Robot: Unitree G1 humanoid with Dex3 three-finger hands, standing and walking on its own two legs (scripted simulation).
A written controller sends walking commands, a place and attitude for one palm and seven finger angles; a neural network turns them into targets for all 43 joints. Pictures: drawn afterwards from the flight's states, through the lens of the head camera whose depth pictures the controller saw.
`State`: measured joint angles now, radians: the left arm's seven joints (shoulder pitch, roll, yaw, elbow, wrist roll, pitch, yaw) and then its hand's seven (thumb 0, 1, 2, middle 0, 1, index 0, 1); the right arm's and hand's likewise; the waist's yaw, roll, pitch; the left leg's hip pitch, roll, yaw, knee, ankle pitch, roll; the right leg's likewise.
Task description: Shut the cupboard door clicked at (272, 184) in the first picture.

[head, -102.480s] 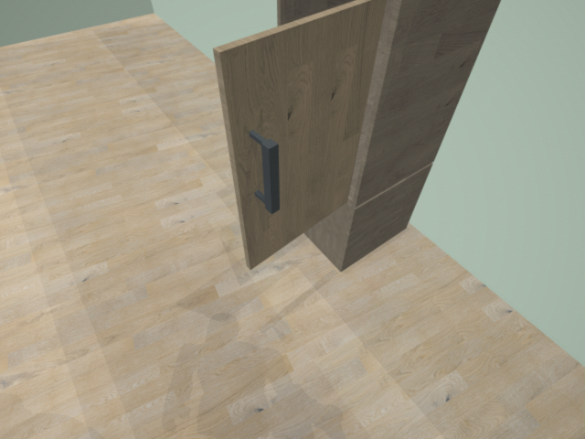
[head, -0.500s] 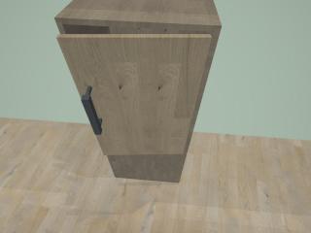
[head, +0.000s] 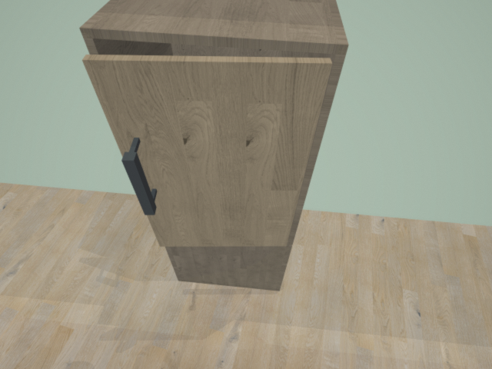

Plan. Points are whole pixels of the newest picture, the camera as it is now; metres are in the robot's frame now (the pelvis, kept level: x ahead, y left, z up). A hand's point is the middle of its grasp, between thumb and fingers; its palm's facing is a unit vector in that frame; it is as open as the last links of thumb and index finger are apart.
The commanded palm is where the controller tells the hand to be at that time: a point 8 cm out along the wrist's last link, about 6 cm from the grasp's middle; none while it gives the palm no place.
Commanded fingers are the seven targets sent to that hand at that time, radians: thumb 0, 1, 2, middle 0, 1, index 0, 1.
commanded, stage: look again from close up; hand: left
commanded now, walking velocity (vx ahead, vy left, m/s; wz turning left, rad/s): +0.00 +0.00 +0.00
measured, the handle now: (143, 178) +0.46 +0.25 +0.00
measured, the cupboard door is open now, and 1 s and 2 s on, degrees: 6 6 6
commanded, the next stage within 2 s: raise the hand and make a fist in 0.96 s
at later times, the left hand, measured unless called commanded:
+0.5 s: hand out of the picture +0.02 +0.18 -0.17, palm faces +0.00 -0.98 -0.22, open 7.3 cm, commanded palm none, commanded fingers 0.00 0.90 0.90 -0.20 -0.30 -0.20 -0.30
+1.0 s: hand out of the picture +0.01 +0.17 -0.17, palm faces +0.01 -0.98 -0.22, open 7.3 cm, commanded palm none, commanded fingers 0.00 0.90 0.90 -0.20 -0.30 -0.20 -0.30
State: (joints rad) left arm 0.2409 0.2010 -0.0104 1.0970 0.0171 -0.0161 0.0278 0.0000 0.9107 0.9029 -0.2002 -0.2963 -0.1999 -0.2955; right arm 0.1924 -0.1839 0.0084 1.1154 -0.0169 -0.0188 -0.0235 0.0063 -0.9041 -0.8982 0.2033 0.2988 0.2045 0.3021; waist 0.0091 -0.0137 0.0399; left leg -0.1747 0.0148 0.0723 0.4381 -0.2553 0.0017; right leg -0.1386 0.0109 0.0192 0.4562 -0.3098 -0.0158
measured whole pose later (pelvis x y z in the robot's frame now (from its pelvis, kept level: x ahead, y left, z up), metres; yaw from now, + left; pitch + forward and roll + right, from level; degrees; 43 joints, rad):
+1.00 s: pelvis +0.00 -0.02 +0.00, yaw +0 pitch -1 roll +1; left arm 0.25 0.20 -0.01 1.11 0.02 -0.02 0.02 0.00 0.91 0.90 -0.20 -0.30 -0.20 -0.30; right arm 0.21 -0.18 0.01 1.15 -0.02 -0.02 -0.03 0.01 -0.90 -0.90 0.20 0.30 0.20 0.30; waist 0.01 -0.02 0.03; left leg -0.16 0.04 0.06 0.40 -0.23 -0.02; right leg -0.12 0.03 0.01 0.42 -0.29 -0.04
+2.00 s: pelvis -0.06 +0.01 -0.09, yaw +4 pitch +13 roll -3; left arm 0.46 0.23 0.15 -0.15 -0.24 -0.42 -0.10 0.02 0.91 0.90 -0.88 -1.05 -0.88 -1.04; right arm 0.32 -0.24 0.01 0.55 0.00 -0.21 -0.05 0.02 -0.90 -0.90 0.21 0.30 0.21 0.30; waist 0.00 0.03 -0.13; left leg -0.91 0.02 -0.02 1.15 -0.47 0.02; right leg -0.81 0.00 -0.08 1.11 -0.53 -0.01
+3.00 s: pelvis -0.04 -0.01 -0.07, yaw +4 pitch +10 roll -2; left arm 0.36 0.24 0.18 -0.07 -0.30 -0.36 -0.21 0.01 0.90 0.90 -1.30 -1.50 -1.30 -1.50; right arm 0.28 -0.26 0.02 0.52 0.02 -0.19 -0.05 0.02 -0.90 -0.90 0.20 0.30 0.21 0.30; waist 0.01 0.04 -0.12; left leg -0.77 0.03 -0.03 1.03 -0.45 -0.01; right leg -0.67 0.01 -0.08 1.01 -0.52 -0.03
